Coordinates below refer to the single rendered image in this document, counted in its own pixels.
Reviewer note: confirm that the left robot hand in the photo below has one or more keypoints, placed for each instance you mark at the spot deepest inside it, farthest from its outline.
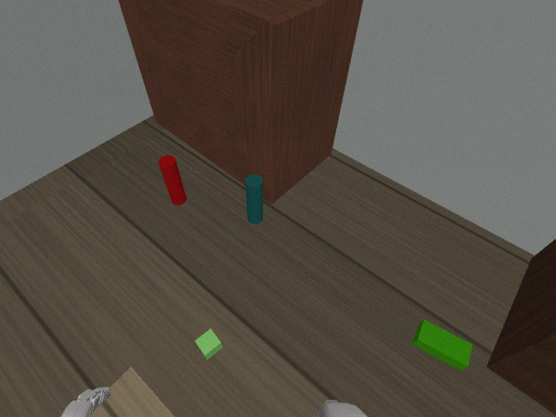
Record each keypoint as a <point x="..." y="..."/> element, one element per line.
<point x="87" y="402"/>

